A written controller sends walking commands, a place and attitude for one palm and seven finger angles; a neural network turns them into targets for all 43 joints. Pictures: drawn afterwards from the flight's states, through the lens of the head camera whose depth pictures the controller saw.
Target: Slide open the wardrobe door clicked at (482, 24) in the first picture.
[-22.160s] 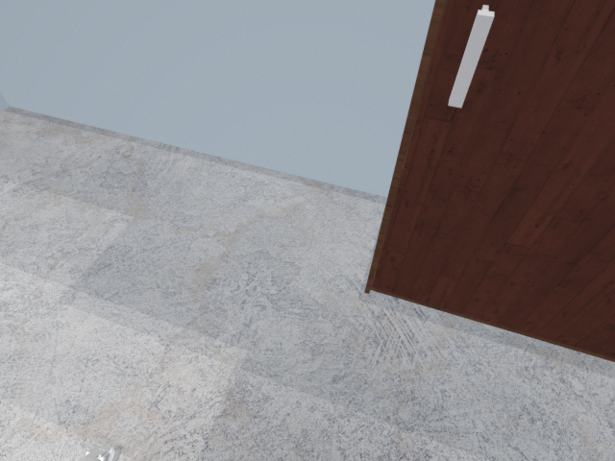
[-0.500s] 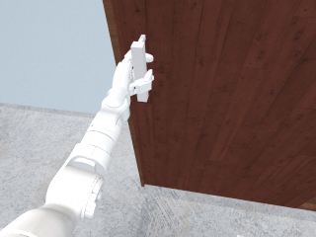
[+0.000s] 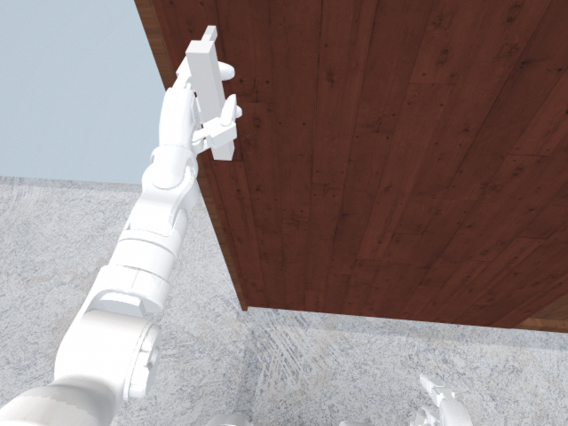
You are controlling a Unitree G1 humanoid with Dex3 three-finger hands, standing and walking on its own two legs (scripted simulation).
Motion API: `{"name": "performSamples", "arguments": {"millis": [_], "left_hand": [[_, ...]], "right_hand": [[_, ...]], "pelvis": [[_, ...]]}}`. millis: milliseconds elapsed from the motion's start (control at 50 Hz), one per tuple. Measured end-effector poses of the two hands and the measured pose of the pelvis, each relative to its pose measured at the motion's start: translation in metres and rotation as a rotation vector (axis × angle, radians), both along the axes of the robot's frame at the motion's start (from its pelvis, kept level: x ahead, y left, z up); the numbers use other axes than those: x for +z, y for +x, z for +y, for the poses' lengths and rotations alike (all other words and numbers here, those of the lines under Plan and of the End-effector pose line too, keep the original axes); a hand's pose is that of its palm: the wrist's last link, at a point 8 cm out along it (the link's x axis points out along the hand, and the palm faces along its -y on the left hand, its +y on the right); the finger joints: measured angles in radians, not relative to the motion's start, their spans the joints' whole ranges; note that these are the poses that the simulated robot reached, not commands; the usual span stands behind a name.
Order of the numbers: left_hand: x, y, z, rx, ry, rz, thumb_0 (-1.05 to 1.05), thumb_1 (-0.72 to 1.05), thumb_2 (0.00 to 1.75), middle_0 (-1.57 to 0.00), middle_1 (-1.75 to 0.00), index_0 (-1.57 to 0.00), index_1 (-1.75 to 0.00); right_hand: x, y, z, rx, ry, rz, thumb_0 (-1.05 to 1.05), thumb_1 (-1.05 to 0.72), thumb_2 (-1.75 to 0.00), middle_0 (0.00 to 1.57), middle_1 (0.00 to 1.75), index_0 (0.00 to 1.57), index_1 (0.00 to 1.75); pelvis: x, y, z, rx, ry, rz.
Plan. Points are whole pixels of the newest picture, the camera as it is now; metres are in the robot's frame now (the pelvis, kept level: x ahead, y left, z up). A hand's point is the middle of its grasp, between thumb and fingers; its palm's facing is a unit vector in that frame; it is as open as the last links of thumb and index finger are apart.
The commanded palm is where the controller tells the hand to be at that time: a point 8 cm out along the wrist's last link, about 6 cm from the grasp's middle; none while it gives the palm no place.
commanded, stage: step sideways, sliding the door along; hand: left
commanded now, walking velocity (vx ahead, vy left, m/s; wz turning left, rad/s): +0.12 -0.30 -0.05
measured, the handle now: (217, 97) +0.50 +0.13 +0.18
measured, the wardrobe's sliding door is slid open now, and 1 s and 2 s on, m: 0.00 0.09 0.25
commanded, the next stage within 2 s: none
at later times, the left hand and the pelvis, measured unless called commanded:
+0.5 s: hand (241, 122) +0.45 +0.09 +0.18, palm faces +0.30 -0.95 -0.12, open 6.7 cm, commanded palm +0.42 +0.06 +0.19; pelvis +0.05 -0.11 -0.01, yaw +7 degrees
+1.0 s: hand (299, 126) +0.45 +0.02 +0.18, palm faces +0.22 -0.97 -0.07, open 6.8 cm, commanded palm +0.42 -0.01 +0.18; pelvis +0.10 -0.15 +0.01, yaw +8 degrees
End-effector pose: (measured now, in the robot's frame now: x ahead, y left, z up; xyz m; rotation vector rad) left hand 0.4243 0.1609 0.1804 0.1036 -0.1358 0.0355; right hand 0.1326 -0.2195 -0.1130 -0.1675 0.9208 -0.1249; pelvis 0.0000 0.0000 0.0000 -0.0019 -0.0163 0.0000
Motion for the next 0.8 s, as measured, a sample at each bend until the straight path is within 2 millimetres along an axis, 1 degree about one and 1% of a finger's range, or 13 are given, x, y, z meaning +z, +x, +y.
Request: {"name": "performSamples", "arguments": {"millis": [80, 160, 220, 300, 380, 440, 480, 540, 600, 660, 700, 800], "left_hand": [[-0.001, -0.002, -0.003, 0.052, 0.003, -0.021, -0.07, 0.67, 0.85, -0.45, -1.40, -0.21, -1.41], [-0.001, -0.002, -0.005, 0.078, -0.004, -0.034, -0.06, 0.68, 0.85, -0.45, -1.40, -0.21, -1.41], [-0.002, -0.003, -0.005, 0.078, -0.001, -0.052, -0.06, 0.68, 0.84, -0.46, -1.40, -0.20, -1.41], [-0.003, -0.003, -0.008, 0.099, 0.020, -0.068, -0.06, 0.69, 0.83, -0.46, -1.40, -0.18, -1.41], [-0.003, -0.005, -0.012, 0.152, 0.033, -0.081, -0.06, 0.69, 0.83, -0.46, -1.40, -0.18, -1.41], [-0.003, -0.006, -0.017, 0.202, 0.036, -0.099, -0.06, 0.68, 0.84, -0.46, -1.40, -0.18, -1.40], [-0.004, -0.006, -0.021, 0.238, 0.038, -0.105, -0.06, 0.67, 0.84, -0.46, -1.40, -0.17, -1.38], [-0.004, -0.006, -0.027, 0.256, 0.029, -0.107, -0.06, 0.67, 0.84, -0.46, -1.40, -0.16, -1.38], [-0.005, -0.007, -0.033, 0.247, 0.018, -0.120, -0.05, 0.67, 0.82, -0.46, -1.40, -0.17, -1.38], [-0.005, -0.007, -0.041, 0.248, 0.021, -0.123, -0.05, 0.68, 0.81, -0.46, -1.40, -0.17, -1.37], [-0.005, -0.007, -0.047, 0.255, 0.025, -0.124, -0.05, 0.68, 0.82, -0.46, -1.40, -0.16, -1.36], [-0.006, -0.007, -0.064, 0.285, 0.043, -0.143, -0.06, 0.66, 0.83, -0.46, -1.40, -0.16, -1.34]], "right_hand": [[-0.011, 0.010, -0.008, 0.040, 0.017, 0.034, 0.01, -0.91, -0.90, 0.20, 0.30, 0.20, 0.30], [-0.012, 0.026, -0.022, 0.071, -0.020, 0.065, 0.01, -0.91, -0.90, 0.20, 0.30, 0.20, 0.30], [-0.006, 0.044, -0.030, 0.099, -0.041, 0.053, 0.01, -0.91, -0.90, 0.20, 0.30, 0.20, 0.30], [0.000, 0.069, -0.036, 0.150, 0.000, 0.013, 0.01, -0.91, -0.90, 0.20, 0.30, 0.20, 0.30], [0.003, 0.093, -0.043, 0.193, 0.036, -0.027, 0.01, -0.91, -0.90, 0.20, 0.30, 0.20, 0.30], [-0.002, 0.116, -0.052, 0.222, 0.062, -0.063, 0.01, -0.91, -0.90, 0.20, 0.30, 0.20, 0.30], [-0.004, 0.131, -0.060, 0.226, 0.059, -0.078, 0.01, -0.91, -0.90, 0.20, 0.30, 0.20, 0.30], [0.000, 0.149, -0.074, 0.220, 0.019, -0.098, 0.01, -0.91, -0.90, 0.20, 0.30, 0.20, 0.30], [0.005, 0.161, -0.083, 0.224, -0.011, -0.108, 0.01, -0.91, -0.90, 0.20, 0.30, 0.20, 0.30], [0.010, 0.169, -0.085, 0.267, 0.014, -0.108, 0.01, -0.91, -0.90, 0.20, 0.30, 0.19, 0.29], [0.009, 0.174, -0.084, 0.297, 0.043, -0.111, 0.01, -0.91, -0.90, 0.20, 0.30, 0.19, 0.29], [-0.003, 0.192, -0.081, 0.361, 0.106, -0.127, 0.01, -0.91, -0.90, 0.20, 0.30, 0.19, 0.29]], "pelvis": [[-0.007, 0.006, -0.019, 0.021, -0.011, -0.017], [-0.006, 0.015, -0.029, 0.075, -0.021, -0.010], [-0.003, 0.017, -0.036, 0.063, -0.004, -0.007], [0.001, 0.019, -0.050, 0.051, -0.015, -0.021], [-0.001, 0.030, -0.076, 0.066, -0.027, -0.040], [-0.010, 0.044, -0.100, 0.089, -0.026, -0.045], [-0.011, 0.048, -0.110, 0.114, -0.033, -0.036], [-0.008, 0.052, -0.114, 0.136, -0.020, -0.009], [-0.005, 0.056, -0.116, 0.123, -0.014, 0.001], [0.000, 0.063, -0.125, 0.118, -0.013, -0.007], [0.001, 0.069, -0.133, 0.119, -0.012, -0.015], [-0.008, 0.088, -0.156, 0.158, -0.008, -0.023]]}}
